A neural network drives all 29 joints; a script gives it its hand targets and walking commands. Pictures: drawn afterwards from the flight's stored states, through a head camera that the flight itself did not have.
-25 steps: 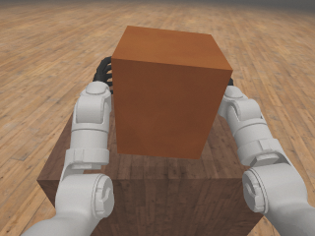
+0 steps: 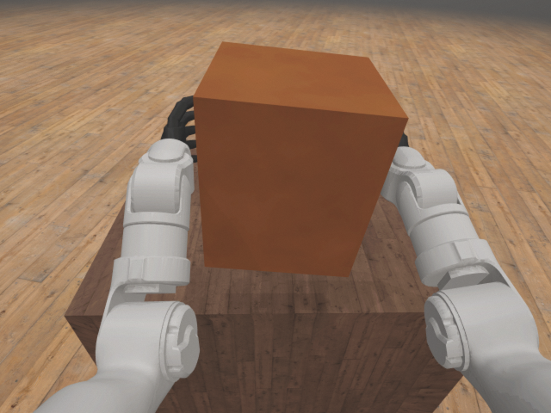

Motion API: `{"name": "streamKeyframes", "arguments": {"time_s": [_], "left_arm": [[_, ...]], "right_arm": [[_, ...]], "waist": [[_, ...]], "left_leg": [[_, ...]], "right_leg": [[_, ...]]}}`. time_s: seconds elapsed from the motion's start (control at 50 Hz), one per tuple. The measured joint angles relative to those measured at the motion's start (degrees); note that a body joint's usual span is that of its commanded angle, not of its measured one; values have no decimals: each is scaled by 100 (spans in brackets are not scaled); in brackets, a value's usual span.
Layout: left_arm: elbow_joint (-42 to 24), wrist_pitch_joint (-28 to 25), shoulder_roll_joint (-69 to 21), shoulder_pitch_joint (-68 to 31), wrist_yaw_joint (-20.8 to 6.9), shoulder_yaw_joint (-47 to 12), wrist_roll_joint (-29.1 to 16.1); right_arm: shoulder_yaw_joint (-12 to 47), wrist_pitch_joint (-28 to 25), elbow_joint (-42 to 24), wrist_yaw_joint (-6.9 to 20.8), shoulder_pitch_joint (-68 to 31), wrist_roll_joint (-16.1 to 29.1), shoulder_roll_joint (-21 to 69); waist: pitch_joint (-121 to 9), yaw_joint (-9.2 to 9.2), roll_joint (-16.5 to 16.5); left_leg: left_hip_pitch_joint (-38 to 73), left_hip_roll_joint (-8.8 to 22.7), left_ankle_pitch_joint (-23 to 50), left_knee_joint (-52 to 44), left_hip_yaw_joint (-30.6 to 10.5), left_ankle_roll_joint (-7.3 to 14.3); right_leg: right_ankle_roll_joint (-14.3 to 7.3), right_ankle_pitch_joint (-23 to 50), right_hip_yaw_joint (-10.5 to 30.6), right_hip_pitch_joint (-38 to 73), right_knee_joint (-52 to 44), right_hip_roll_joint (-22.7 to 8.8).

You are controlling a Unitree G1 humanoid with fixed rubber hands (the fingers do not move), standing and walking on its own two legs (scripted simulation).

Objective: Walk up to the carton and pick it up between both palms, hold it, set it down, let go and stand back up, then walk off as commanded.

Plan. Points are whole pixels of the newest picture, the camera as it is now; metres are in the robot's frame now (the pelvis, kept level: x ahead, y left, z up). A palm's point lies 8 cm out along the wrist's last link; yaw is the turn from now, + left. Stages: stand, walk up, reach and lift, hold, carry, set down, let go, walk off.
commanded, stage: hold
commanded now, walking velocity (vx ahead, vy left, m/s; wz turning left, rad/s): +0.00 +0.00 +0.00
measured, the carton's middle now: (286, 162) +0.40 +0.00 +0.23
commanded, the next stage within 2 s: none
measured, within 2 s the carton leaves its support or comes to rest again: neither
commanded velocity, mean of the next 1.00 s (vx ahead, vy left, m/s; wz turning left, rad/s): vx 0.00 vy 0.00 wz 0.00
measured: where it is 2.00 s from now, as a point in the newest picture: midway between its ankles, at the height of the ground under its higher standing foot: outside the picture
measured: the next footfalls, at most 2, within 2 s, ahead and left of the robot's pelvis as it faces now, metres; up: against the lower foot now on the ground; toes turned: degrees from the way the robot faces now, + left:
none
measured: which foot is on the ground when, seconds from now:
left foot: down 0.00-1.00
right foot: down 0.00-1.00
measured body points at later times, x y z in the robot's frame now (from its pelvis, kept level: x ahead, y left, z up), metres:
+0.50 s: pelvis +0.00 +0.00 +0.00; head -0.06 +0.02 +0.44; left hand +0.39 +0.15 +0.26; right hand +0.40 -0.15 +0.24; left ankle +0.05 +0.12 -0.75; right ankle +0.01 -0.14 -0.75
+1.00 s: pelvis +0.00 +0.00 +0.00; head -0.07 +0.02 +0.44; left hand +0.39 +0.15 +0.26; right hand +0.40 -0.15 +0.25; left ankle +0.05 +0.12 -0.75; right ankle +0.01 -0.14 -0.75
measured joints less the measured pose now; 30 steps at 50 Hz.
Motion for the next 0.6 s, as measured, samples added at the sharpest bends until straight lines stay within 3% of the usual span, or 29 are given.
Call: {"name": "streamKeyframes", "arguments": {"time_s": [0.6], "left_arm": [[-1,25,12,-11,-5,0,1]], "right_arm": [[14,43,0,3,-13,7,-1]], "waist": [[-18,0,0]], "left_leg": [[0,0,0,3,0,0]], "right_leg": [[0,0,0,0,3,0]]}}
